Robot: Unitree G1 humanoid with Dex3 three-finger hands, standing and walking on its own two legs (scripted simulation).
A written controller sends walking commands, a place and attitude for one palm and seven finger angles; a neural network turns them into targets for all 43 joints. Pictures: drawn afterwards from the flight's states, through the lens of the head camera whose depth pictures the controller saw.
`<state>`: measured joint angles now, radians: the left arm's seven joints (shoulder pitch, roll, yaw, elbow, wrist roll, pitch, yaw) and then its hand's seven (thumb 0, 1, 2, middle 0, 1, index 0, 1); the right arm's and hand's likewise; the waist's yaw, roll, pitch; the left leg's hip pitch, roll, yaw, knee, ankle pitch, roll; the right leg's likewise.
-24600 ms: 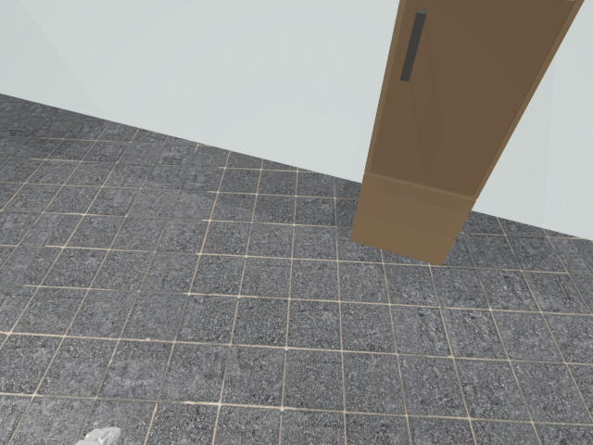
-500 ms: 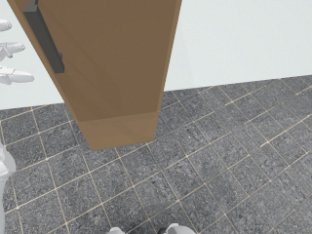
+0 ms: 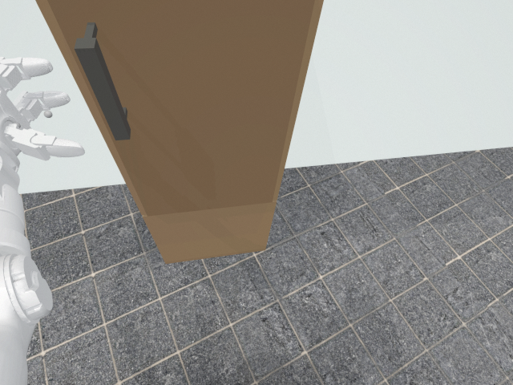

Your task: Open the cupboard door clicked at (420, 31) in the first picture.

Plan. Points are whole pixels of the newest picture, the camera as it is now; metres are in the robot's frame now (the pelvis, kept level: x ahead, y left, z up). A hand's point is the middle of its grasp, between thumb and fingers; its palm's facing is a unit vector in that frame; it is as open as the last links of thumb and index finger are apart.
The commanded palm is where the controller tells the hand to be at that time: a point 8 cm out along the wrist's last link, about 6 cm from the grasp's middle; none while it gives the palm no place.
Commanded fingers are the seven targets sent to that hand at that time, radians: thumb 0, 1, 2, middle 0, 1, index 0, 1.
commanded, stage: move the hooked fingers beside the handle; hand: left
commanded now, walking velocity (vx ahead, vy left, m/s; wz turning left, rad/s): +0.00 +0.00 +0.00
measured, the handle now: (108, 86) +0.54 +0.21 +0.14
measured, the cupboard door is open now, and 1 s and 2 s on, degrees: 0 0 0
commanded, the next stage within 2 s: slide the fingers in behind the handle in 0.46 s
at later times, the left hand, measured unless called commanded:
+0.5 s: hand (60, 111) +0.48 +0.26 +0.15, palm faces +0.11 -0.99 -0.01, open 13.9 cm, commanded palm +0.45 +0.30 +0.14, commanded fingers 0.00 -0.50 0.30 -0.30 -1.20 -0.30 -1.20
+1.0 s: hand (79, 108) +0.49 +0.24 +0.14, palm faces +0.10 -1.00 +0.00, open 13.9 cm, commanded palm +0.46 +0.28 +0.14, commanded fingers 0.00 -0.50 0.30 -0.30 -1.20 -0.30 -1.20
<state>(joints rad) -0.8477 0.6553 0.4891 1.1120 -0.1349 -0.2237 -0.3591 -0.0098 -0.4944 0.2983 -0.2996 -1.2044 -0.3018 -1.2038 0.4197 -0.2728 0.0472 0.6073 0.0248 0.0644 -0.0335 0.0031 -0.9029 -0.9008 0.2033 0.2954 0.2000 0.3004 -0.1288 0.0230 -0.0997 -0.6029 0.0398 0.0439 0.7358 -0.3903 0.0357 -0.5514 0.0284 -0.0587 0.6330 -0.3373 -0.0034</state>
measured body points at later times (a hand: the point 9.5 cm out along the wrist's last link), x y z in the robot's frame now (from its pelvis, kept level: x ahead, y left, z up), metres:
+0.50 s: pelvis -0.03 +0.00 +0.00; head +0.07 +0.02 +0.44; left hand +0.46 +0.31 +0.15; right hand -0.03 -0.28 -0.11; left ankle -0.03 +0.09 -0.72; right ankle -0.03 -0.12 -0.72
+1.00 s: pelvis -0.01 -0.01 +0.00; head +0.08 +0.01 +0.44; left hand +0.48 +0.29 +0.14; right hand -0.02 -0.27 -0.11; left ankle -0.03 +0.09 -0.72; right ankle -0.03 -0.12 -0.72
